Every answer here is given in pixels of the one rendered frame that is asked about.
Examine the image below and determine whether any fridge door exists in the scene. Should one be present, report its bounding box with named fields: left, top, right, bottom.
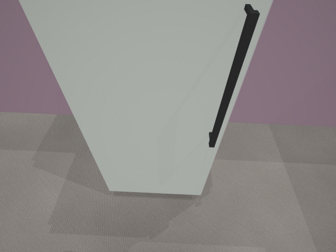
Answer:
left=19, top=0, right=272, bottom=195

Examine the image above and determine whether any handle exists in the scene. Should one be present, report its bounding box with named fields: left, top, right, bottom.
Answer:
left=209, top=4, right=260, bottom=148

